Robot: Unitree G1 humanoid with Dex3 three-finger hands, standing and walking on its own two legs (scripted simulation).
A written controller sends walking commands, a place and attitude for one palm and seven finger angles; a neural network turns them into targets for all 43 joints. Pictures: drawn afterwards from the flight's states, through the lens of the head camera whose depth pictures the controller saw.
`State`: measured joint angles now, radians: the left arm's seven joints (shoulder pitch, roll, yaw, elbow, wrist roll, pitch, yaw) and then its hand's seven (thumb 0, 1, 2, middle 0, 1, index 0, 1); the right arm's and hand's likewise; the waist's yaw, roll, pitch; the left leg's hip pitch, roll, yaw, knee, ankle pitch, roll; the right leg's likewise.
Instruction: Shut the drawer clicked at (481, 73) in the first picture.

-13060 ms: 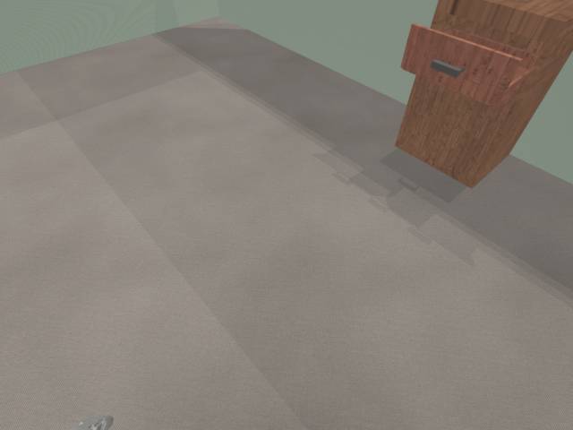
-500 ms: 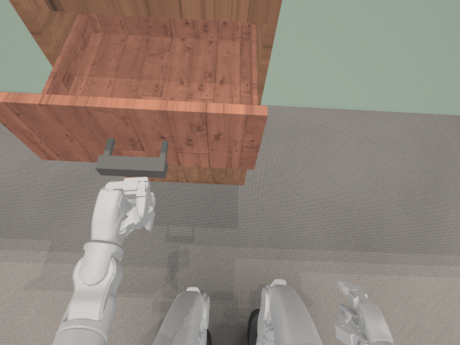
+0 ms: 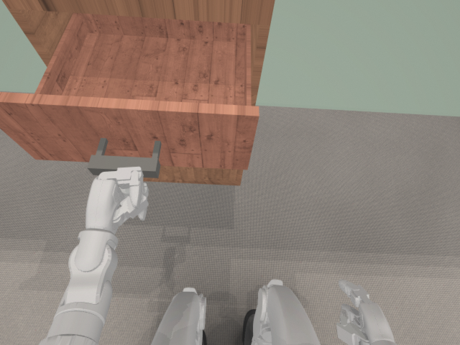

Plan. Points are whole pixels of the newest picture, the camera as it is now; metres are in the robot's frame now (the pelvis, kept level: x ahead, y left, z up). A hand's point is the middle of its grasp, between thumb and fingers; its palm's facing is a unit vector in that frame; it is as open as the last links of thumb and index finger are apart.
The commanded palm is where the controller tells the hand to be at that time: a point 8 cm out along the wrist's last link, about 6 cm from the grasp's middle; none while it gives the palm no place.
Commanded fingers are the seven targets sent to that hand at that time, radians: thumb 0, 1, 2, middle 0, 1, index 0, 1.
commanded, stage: push the drawer shut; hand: left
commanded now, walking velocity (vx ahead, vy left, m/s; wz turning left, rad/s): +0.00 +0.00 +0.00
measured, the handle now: (127, 155) +0.43 +0.20 +0.01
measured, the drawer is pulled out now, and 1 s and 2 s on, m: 0.22 0.10 0.00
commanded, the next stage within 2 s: none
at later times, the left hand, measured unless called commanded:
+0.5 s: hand (149, 172) +0.40 +0.16 +0.01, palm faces -0.01 -1.00 -0.06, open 3.2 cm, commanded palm +0.39 +0.20 +0.02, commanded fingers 0.00 0.90 0.90 -1.40 -1.60 -1.40 -1.60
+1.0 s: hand (155, 139) +0.47 +0.16 +0.01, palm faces +0.00 -1.00 -0.06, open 3.3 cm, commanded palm +0.45 +0.20 +0.02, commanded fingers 0.00 0.90 0.90 -1.40 -1.60 -1.40 -1.60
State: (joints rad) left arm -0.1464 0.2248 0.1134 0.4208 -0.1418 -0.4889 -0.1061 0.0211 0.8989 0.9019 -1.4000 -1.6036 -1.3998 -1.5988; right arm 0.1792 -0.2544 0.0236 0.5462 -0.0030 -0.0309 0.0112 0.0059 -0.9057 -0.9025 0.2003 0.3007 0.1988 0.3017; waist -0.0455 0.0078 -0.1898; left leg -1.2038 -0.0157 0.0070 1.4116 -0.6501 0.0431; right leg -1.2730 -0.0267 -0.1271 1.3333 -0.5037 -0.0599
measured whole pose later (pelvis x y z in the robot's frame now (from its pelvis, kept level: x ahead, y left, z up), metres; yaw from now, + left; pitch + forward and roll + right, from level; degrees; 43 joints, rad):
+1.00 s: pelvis -0.02 +0.01 -0.01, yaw -1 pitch +29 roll -2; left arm -0.73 0.36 0.31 1.04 -0.07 -0.57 -0.13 0.04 0.85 0.93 -1.40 -1.60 -1.40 -1.60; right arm 0.28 -0.27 0.04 0.63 -0.03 0.01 0.02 0.00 -0.91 -0.90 0.20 0.30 0.20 0.30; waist -0.15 0.02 -0.16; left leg -1.30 -0.01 0.02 1.42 -0.62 0.05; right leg -1.37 -0.02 -0.11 1.32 -0.45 -0.05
